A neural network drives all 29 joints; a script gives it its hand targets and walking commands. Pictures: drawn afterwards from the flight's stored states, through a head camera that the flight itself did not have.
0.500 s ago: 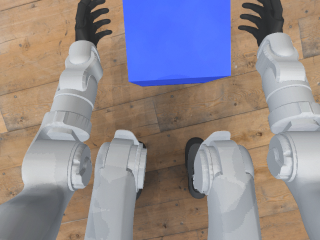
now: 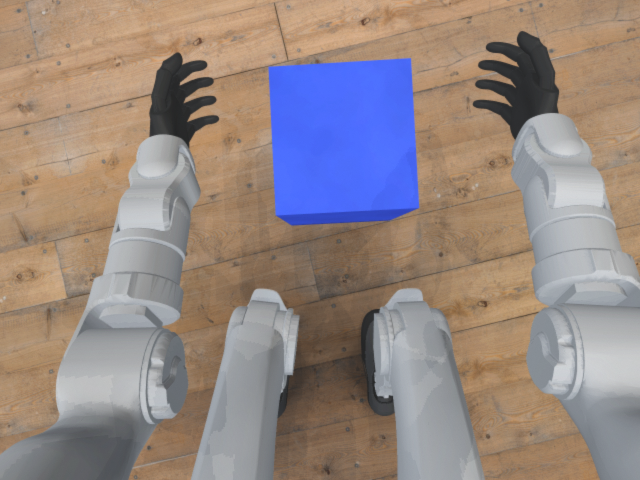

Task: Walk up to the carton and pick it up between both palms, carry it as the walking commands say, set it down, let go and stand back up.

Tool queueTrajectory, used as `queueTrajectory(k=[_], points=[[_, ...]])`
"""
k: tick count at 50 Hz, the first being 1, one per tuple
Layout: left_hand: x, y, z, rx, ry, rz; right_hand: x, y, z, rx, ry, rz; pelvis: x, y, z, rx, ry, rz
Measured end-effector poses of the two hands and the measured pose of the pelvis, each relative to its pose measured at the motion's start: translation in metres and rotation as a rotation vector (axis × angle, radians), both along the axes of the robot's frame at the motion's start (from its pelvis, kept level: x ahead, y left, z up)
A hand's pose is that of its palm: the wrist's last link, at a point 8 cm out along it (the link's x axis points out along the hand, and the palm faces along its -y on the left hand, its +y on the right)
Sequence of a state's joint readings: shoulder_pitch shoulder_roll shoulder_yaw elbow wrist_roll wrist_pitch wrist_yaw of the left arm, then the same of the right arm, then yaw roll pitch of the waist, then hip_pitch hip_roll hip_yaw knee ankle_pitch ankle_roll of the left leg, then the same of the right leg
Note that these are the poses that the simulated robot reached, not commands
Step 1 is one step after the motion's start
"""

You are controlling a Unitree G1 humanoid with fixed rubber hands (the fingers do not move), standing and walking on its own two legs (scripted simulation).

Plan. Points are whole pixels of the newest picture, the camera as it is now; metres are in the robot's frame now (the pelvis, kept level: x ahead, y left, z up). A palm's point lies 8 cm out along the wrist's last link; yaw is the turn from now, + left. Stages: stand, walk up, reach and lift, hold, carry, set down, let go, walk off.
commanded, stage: set down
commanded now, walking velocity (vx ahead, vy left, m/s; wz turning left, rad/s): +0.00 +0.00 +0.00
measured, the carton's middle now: (340, 157) +0.52 -0.02 -0.35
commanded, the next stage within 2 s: let go in 0.68 s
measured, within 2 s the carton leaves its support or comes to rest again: neither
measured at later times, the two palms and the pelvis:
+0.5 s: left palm (94, 82) +0.49 +0.17 +0.03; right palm out of the picture +0.50 -0.23 +0.03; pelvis +0.02 +0.00 +0.12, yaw -1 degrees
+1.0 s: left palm out of the picture +0.44 +0.18 +0.11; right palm out of the picture +0.44 -0.24 +0.11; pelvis +0.06 +0.00 +0.21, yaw -2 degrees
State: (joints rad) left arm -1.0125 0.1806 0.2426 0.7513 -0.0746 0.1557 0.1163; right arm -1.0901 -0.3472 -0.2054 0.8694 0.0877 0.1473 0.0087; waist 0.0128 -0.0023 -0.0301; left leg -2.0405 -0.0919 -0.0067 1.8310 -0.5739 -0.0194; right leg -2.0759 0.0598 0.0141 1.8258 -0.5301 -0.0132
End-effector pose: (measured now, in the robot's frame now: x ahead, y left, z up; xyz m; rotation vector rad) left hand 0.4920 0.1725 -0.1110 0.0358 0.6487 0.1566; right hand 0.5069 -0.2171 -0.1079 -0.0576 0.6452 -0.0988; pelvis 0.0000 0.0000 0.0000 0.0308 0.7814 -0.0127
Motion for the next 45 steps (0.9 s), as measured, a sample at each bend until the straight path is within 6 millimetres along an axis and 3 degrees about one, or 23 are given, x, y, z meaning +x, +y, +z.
queueTrajectory(k=[24, 34, 45], points=[[-0.005, 0.000, 0.139, 0.024, 0.001, -0.027, -0.005, -0.014, 0.135, -0.041, 0.009, 0.036, 0.020, -0.005, 0.118, 0.005, -0.025, -0.018], [-0.010, -0.004, 0.178, 0.042, 0.009, -0.058, -0.014, -0.014, 0.174, -0.075, 0.023, 0.046, 0.034, -0.005, 0.159, -0.001, -0.053, -0.021], [-0.030, 0.002, 0.214, 0.088, 0.039, -0.105, -0.045, -0.020, 0.204, -0.111, 0.059, 0.044, 0.051, -0.004, 0.196, -0.008, -0.114, -0.023]])
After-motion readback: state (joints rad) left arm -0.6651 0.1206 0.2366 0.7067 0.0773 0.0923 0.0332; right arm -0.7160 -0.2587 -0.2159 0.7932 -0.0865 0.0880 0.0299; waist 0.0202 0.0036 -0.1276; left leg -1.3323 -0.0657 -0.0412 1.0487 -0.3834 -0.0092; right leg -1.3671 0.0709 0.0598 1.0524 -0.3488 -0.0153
